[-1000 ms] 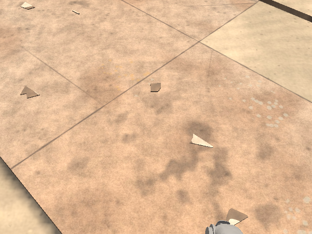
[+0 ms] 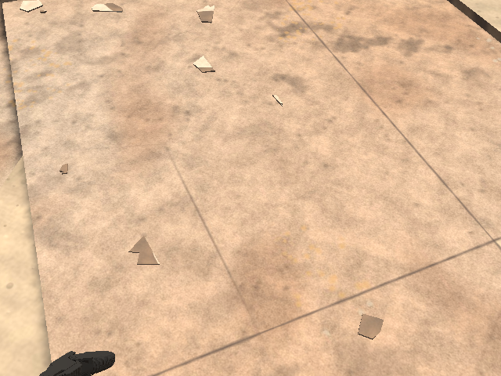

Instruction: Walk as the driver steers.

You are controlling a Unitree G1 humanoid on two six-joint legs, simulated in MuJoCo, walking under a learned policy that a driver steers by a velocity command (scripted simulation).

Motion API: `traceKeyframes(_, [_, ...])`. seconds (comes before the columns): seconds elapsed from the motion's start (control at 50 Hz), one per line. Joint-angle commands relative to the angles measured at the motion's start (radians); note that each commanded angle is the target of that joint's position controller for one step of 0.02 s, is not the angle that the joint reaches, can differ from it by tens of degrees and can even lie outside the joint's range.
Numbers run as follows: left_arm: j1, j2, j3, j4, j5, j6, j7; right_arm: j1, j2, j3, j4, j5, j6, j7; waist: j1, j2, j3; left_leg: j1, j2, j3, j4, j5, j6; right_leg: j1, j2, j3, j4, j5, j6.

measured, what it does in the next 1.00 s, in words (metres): walks ahead: right foot, then left foot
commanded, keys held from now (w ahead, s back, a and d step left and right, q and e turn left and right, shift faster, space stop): w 0.64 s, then w+e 0.36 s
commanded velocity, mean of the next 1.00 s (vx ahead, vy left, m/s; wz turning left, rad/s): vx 0.50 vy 0.00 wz -0.04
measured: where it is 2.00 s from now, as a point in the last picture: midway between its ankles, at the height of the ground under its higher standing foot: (302, 190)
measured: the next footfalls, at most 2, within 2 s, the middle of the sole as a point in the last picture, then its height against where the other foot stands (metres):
right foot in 0.16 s outside the picture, level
left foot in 0.70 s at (213, 358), level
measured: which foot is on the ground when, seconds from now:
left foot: down 0.00-0.16, up 0.18-0.68, down 0.70-1.00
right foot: up 0.00-0.14, down 0.16-0.70, up 0.72-1.00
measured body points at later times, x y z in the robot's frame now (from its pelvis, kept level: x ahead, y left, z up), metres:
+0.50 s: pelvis +0.27 -0.06 +0.01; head +0.30 -0.07 +0.45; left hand +0.28 +0.21 -0.12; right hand +0.47 -0.29 -0.09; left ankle +0.41 +0.12 -0.68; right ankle +0.24 -0.15 -0.74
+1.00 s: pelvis +0.53 +0.00 +0.00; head +0.55 +0.01 +0.45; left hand +0.71 +0.25 -0.11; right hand +0.54 -0.28 -0.12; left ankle +0.49 +0.10 -0.74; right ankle +0.64 -0.19 -0.66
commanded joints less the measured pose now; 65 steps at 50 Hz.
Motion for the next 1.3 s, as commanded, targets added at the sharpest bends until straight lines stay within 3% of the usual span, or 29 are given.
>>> traceKeyframes(0.02, [-0.051, 0.043, 0.001, -0.046, -0.014, -0.002, -0.005, 0.038, -0.171, -0.041, -0.054, 0.009, -0.015, -0.005, -0.025, 0.106, -0.021, -0.099, 0.204, -0.103, -0.091, 0.277, 0.152, 0.205, 0.079, -0.08, -0.205, 0.183, 0.003])
traceKeyframes(0.1, [-0.095, 0.094, 0.018, -0.074, -0.016, -0.015, -0.023, 0.058, -0.17, -0.043, -0.052, 0.008, -0.007, -0.003, -0.027, 0.13, -0.009, 0.071, 0.291, -0.202, 0.002, 0.227, 0.115, 0.181, 0.091, -0.057, -0.316, 0.096, -0.052])
traceKeyframes(0.16, [0.157, 0.165, 0.055, -0.012, 0.004, -0.026, -0.028, 0.01, -0.134, -0.031, -0.076, -0.007, -0.002, -0.005, 0.102, 0.128, -0.138, 0.038, 0.212, -0.138, 0.295, 0.45, 0.043, 0.524, 0.071, -0.041, -0.332, 0.132, -0.142])
traceKeyframes(0.18, [0.336, 0.237, 0.072, 0.01, 0.016, -0.023, -0.027, 0.063, -0.084, -0.013, -0.099, -0.026, -0.008, -0.008, 0.137, -0.036, -0.299, -0.182, 0.118, -0.054, 0.632, 0.174, -0.009, 0.849, -0.123, 0.205, -0.3, 0.179, -0.238])
traceKeyframes(0.2, [0.41, 0.262, 0.084, 0.056, 0.005, -0.011, -0.04, 0.197, -0.044, 0.0, -0.089, 0.006, -0.025, 0.0, 0.104, -0.343, -0.4, -0.496, 0.019, -0.042, 0.916, -0.343, -0.059, 1.083, -0.28, 0.668, -0.475, -0.095, -0.391])
traceKeyframes(0.22, [0.381, 0.174, 0.064, 0.039, -0.017, -0.002, -0.037, 0.128, -0.135, -0.016, -0.079, 0.019, -0.03, 0.002, 0.135, -0.194, -0.297, -0.643, 0.087, -0.088, 1.033, -0.315, -0.056, 1.048, -0.261, 0.696, -0.527, -0.358, -0.353])
traceKeyframes(0.26, [0.245, 0.121, 0.041, 0.014, 0.0, 0.014, -0.029, -0.077, -0.15, -0.019, -0.133, 0.005, -0.029, 0.0, 0.119, -0.007, -0.08, -0.642, 0.173, -0.023, 0.989, -0.133, -0.047, 0.742, -0.183, 0.428, -0.561, -0.246, -0.292])
traceKeyframes(0.32, [0.188, 0.075, 0.026, 0.021, 0.007, 0.009, -0.037, -0.034, -0.109, -0.024, -0.132, -0.004, -0.015, -0.006, 0.036, -0.055, -0.03, -0.49, 0.228, -0.013, 0.832, -0.063, -0.052, 0.533, -0.091, 0.249, -0.635, -0.06, -0.275])
traceKeyframes(0.36, [0.203, 0.096, 0.033, 0.035, -0.002, 0.005, -0.034, -0.042, -0.093, -0.02, -0.133, -0.006, -0.008, -0.01, 0.028, -0.055, -0.024, -0.493, 0.235, 0.007, 0.747, -0.024, -0.065, 0.518, -0.082, 0.179, -0.66, 0.047, -0.284])
traceKeyframes(0.5, [0.293, 0.15, 0.051, 0.084, -0.023, 0.025, -0.019, -0.258, -0.065, -0.003, -0.176, -0.002, -0.02, 0.002, 0.101, -0.041, 0.016, -0.443, 0.209, 0.05, 0.323, 0.257, -0.086, 0.569, -0.053, 0.037, -0.675, 0.12, -0.245])
traceKeyframes(0.6, [0.347, 0.164, 0.057, 0.122, -0.029, 0.045, -0.019, -0.37, -0.08, -0.006, -0.221, 0.009, -0.033, 0.025, 0.132, -0.053, 0.056, -0.437, 0.179, 0.067, 0.2, 0.179, -0.054, 0.684, -0.109, 0.069, -0.612, 0.121, -0.236])
traceKeyframes(0.64, [0.33, 0.181, 0.063, 0.127, -0.031, 0.054, -0.015, -0.337, -0.101, -0.015, -0.221, 0.007, -0.041, 0.032, 0.098, -0.067, 0.038, -0.358, 0.157, 0.084, 0.153, 0.118, -0.025, 0.713, -0.12, 0.071, -0.55, 0.221, -0.217])
traceKeyframes(0.68, [0.304, 0.157, 0.052, 0.124, -0.034, 0.057, -0.013, -0.119, -0.166, -0.052, -0.16, -0.008, -0.046, 0.021, -0.016, -0.04, -0.094, 0.008, 0.139, 0.089, 0.105, 0.153, 0.024, 0.622, -0.041, 0.02, -0.304, 0.421, -0.171])
traceKeyframes(0.7, [0.278, 0.101, 0.029, 0.091, -0.012, 0.052, -0.013, 0.088, -0.25, -0.075, -0.131, -0.027, -0.047, 0.008, -0.099, 0.074, -0.252, 0.329, 0.348, -0.134, 0.134, 0.201, 0.1, 0.402, 0.031, -0.036, 0.018, 0.168, -0.124])
traceKeyframes(0.72, [0.386, 0.011, 0.0, 0.073, -0.02, 0.031, -0.016, 0.13, -0.311, -0.085, -0.113, -0.028, -0.04, 0.01, -0.048, 0.326, -0.351, 0.606, 0.556, -0.542, 0.047, 0.075, 0.247, 0.021, 0.174, -0.04, 0.327, -0.449, -0.07])
traceKeyframes(0.74, [0.34, 0.114, 0.025, 0.093, -0.042, 0.02, -0.019, 0.144, -0.218, -0.065, -0.109, -0.017, -0.034, 0.007, -0.089, 0.23, -0.314, 0.565, 0.537, -0.58, -0.007, -0.069, 0.233, -0.094, 0.131, 0.062, 0.451, -0.471, -0.067])
traceKeyframes(0.76, [0.262, 0.15, 0.037, 0.069, -0.05, 0.018, -0.02, 0.076, -0.176, -0.05, -0.115, -0.012, -0.034, 0.004, -0.077, 0.18, -0.185, 0.442, 0.505, -0.428, -0.027, -0.054, 0.185, -0.133, 0.088, 0.052, 0.466, -0.376, -0.071])
traceKeyframes(0.78, [0.219, 0.139, 0.038, 0.064, -0.042, 0.024, -0.016, 0.002, -0.146, -0.037, -0.121, -0.016, -0.035, 0.005, -0.042, 0.115, -0.12, 0.306, 0.46, -0.32, -0.059, -0.004, 0.154, -0.092, 0.048, 0.032, 0.43, -0.291, -0.066])
traceKeyframes(0.82, [0.222, 0.113, 0.044, 0.064, -0.029, 0.049, -0.014, -0.084, -0.102, -0.025, -0.118, -0.026, -0.045, 0.013, 0.023, 0.13, -0.032, 0.113, 0.401, -0.177, -0.14, 0.073, 0.122, 0.0, 0.006, 0.041, 0.356, -0.198, -0.058])
traceKeyframes(0.92, [0.198, 0.063, 0.042, 0.044, -0.027, 0.083, -0.013, -0.078, -0.138, -0.043, -0.069, -0.034, -0.064, 0.002, 0.054, 0.088, 0.02, 0.047, 0.387, 0.03, -0.208, 0.291, 0.114, -0.023, 0.003, 0.06, 0.26, -0.036, -0.031])
traceKeyframes(1.02, [0.046, 0.034, 0.028, -0.005, -0.021, 0.076, -0.041, -0.044, -0.17, -0.05, -0.039, -0.025, -0.054, -0.015, 0.005, 0.079, 0.062, 0.076, 0.357, 0.185, -0.216, 0.309, 0.069, 0.016, 0.022, -0.02, -0.03, 0.19, -0.046])
traceKeyframes(1.12, [-0.08, 0.037, 0.023, -0.081, -0.025, 0.079, -0.071, 0.026, -0.212, -0.065, -0.003, -0.004, -0.021, -0.021, -0.036, 0.077, 0.106, 0.256, 0.419, 0.228, -0.147, 0.389, 0.051, -0.026, 0.04, -0.088, -0.17, 0.07, -0.09])
traceKeyframes(1.18, [-0.017, 0.082, 0.046, -0.098, -0.025, 0.084, -0.081, 0.0, -0.255, -0.076, -0.008, 0.006, -0.001, -0.029, 0.028, 0.13, 0.035, 0.297, 0.421, 0.273, 0.038, 0.831, 0.016, 0.143, 0.127, -0.175, -0.191, -0.089, -0.146])
traceKeyframes(1.2, [0.096, 0.118, 0.067, -0.075, -0.028, 0.086, -0.079, -0.015, -0.267, -0.078, -0.01, 0.008, 0.007, -0.032, 0.095, 0.132, -0.026, 0.278, 0.401, 0.293, 0.196, 0.941, -0.001, 0.292, 0.174, -0.197, -0.227, -0.096, -0.174])
traceKeyframes(1.22, [0.262, 0.182, 0.102, -0.033, -0.028, 0.088, -0.066, -0.021, -0.258, -0.072, -0.015, 0.01, 0.008, -0.036, 0.178, 0.104, -0.112, 0.159, 0.357, 0.314, 0.425, 0.867, -0.038, 0.558, 0.206, -0.176, -0.295, -0.021, -0.213])
traceKeyframes(1.24, [0.373, 0.286, 0.128, -0.012, -0.027, 0.095, -0.042, 0.005, -0.172, -0.043, -0.045, -0.03, -0.004, -0.033, 0.179, -0.093, -0.203, -0.148, 0.288, 0.31, 0.766, 0.271, -0.086, 0.865, -0.004, 0.144, -0.281, 0.083, -0.284])
traceKeyframes(1.26, [0.328, 0.335, 0.125, -0.043, -0.029, 0.079, -0.049, 0.054, -0.094, -0.011, -0.099, -0.026, -0.041, -0.018, 0.092, -0.251, -0.354, -0.507, 0.075, 0.106, 1.073, -0.375, -0.131, 1.127, -0.208, 0.735, -0.47, -0.112, -0.497])
traceKeyframes(1.28, [0.356, 0.245, 0.1, -0.047, -0.021, 0.074, -0.054, -0.068, -0.184, -0.03, -0.113, 0.013, -0.076, -0.002, 0.167, -0.098, -0.343, -0.622, 0.129, -0.033, 1.108, -0.319, -0.106, 1.122, -0.192, 0.699, -0.54, -0.159, -0.44])
traceKeyframes(1.3, [0.317, 0.199, 0.088, -0.043, -0.02, 0.066, -0.052, -0.125, -0.188, -0.028, -0.132, 0.031, -0.09, 0.003, 0.153, -0.072, -0.213, -0.66, 0.167, -0.016, 1.061, -0.238, -0.082, 1.004, -0.158, 0.548, -0.535, -0.111, -0.4])
Keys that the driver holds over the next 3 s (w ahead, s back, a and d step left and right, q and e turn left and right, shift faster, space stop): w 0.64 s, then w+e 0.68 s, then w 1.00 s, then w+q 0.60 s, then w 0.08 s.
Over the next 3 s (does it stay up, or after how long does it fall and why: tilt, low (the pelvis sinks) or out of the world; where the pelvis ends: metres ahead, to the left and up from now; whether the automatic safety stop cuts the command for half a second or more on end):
stays up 1.58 -0.32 -0.01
